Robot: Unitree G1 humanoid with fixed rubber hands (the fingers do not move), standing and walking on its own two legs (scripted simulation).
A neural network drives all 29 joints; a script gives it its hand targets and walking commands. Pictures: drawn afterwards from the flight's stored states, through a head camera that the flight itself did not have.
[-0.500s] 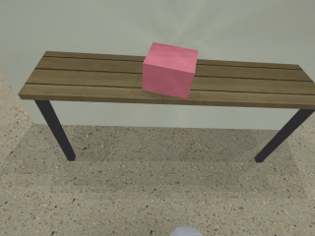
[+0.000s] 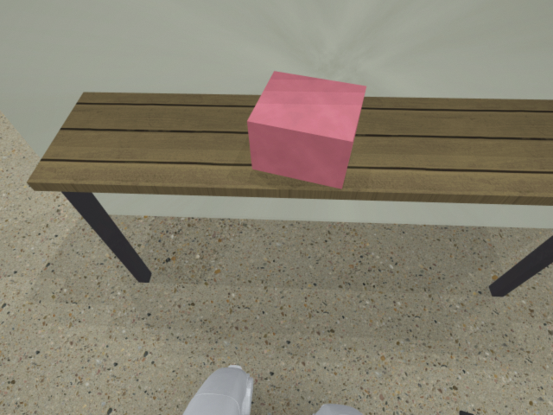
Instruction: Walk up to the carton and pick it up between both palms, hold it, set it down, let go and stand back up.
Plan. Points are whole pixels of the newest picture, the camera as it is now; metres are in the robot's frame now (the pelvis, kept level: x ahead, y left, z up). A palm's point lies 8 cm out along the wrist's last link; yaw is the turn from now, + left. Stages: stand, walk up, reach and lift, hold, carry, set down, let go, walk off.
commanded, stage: walk up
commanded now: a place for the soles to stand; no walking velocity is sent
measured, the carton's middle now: (307, 129) +0.68 -0.04 -0.04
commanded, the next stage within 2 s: none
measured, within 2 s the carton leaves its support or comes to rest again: neither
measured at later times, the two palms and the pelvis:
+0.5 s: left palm out of the picture +0.08 +0.33 -0.13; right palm out of the picture +0.13 -0.26 -0.09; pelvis +0.05 +0.04 +0.00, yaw +2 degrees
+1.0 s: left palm out of the picture +0.11 +0.29 -0.07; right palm (493, 400) +0.16 -0.32 -0.12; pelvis +0.10 -0.02 +0.01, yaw +0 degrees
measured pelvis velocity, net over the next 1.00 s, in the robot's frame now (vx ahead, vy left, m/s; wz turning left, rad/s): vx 0.10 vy -0.02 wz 0.01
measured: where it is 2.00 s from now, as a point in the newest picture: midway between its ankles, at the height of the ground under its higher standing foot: (276, 398)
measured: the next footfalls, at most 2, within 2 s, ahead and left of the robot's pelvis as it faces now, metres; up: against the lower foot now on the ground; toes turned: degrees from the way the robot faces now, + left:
left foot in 0.18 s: +0.16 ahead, +0.12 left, +0.00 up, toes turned +3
right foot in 0.70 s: +0.15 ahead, -0.10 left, +0.00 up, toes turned +0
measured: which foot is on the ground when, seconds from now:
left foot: up 0.00-0.16, down 0.18-0.72, up 0.74-1.00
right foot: down 0.00-0.20, up 0.22-0.68, down 0.70-1.00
